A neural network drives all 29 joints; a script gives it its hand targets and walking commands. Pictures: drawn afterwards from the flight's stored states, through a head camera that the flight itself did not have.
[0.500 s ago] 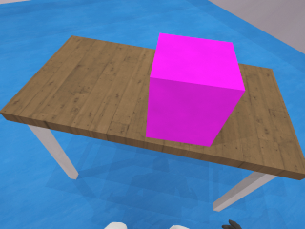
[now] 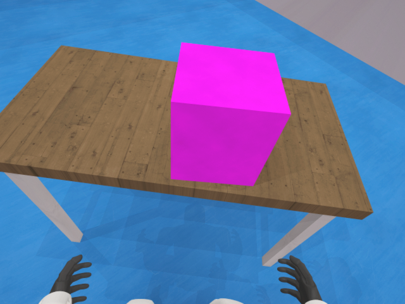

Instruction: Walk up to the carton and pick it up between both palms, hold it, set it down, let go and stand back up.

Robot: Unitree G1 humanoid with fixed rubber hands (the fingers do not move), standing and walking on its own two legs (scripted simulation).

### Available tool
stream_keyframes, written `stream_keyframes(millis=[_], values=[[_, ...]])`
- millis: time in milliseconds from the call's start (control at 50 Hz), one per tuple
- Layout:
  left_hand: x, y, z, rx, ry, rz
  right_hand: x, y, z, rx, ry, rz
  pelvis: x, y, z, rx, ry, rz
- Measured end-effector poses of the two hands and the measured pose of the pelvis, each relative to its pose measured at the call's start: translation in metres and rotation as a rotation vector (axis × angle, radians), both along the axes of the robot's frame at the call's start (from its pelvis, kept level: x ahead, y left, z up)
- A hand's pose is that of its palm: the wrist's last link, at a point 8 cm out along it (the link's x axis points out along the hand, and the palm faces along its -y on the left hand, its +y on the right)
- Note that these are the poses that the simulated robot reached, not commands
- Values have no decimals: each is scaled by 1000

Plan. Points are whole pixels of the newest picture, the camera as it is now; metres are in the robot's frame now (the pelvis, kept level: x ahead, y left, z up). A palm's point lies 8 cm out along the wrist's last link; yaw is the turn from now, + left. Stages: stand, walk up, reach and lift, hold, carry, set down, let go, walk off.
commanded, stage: reach and lift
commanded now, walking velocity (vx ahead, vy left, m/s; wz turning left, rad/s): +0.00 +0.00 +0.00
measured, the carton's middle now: (219, 119) +0.49 -0.01 +0.07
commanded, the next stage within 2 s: none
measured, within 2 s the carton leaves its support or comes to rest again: neither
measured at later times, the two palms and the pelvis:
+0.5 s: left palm (70, 257) +0.18 +0.25 -0.03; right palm (301, 273) +0.19 -0.19 -0.03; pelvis +0.03 +0.04 +0.02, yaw -2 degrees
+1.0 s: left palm (84, 220) +0.24 +0.23 +0.02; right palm (307, 251) +0.21 -0.19 +0.02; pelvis +0.06 +0.06 +0.02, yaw -4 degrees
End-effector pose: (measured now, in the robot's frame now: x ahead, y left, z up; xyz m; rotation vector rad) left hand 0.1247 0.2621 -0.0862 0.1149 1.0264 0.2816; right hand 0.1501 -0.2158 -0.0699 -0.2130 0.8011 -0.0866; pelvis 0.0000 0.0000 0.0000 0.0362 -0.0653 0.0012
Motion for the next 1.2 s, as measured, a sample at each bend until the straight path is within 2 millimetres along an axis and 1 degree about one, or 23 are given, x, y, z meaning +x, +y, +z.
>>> stream_keyframes(millis=[60,120,200,280,580,800,1000,1200], values=[[0,5,8,8,-34,-4,6,9,5,23,-27,2,2,3,2,-2,5,0],[5,7,17,7,-75,-19,12,19,9,47,-55,0,4,8,5,-6,8,0],[15,6,28,-5,-130,-43,17,30,13,72,-87,-9,8,15,8,-12,11,-5],[28,3,36,-22,-187,-61,23,34,19,82,-120,-19,14,24,11,-17,16,-13],[70,-15,58,-59,-362,-100,41,22,47,85,-221,-53,40,48,17,-36,33,-42],[97,-24,80,-60,-483,-133,53,29,66,126,-316,-72,54,57,18,-49,29,-60],[114,-32,102,-70,-582,-145,65,28,86,146,-409,-84,57,61,18,-52,22,-70],[130,-44,125,-74,-669,-158,75,21,104,175,-488,-92,50,58,18,-45,21,-79]])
